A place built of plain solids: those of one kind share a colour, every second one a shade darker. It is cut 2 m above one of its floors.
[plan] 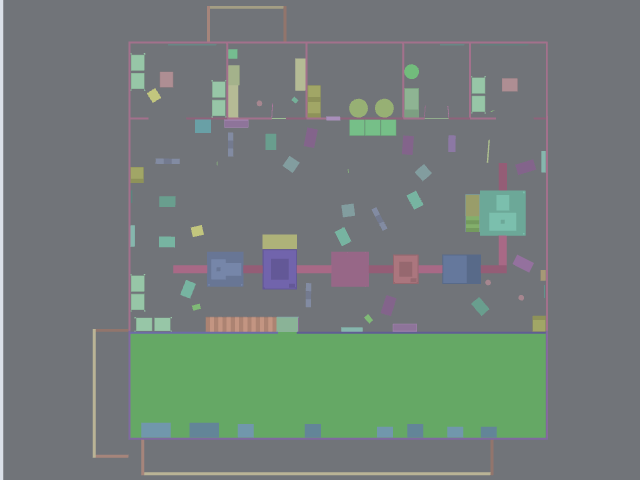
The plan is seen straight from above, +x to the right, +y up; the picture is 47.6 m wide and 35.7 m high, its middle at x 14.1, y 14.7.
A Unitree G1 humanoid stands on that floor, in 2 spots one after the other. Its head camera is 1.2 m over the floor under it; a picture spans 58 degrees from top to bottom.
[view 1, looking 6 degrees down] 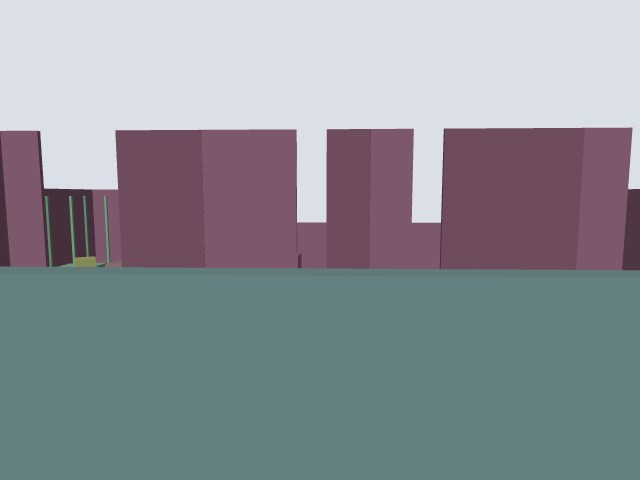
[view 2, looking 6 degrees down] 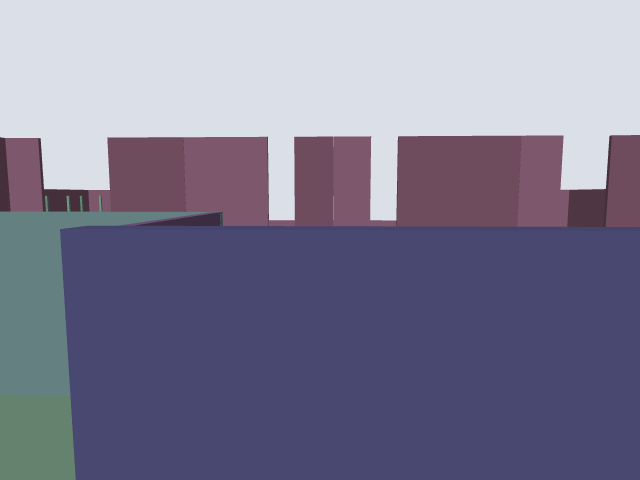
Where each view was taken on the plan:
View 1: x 11.87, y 8.40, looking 92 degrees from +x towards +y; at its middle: wall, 21.03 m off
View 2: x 13.17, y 6.50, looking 92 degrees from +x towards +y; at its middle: mezz_parapet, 1.23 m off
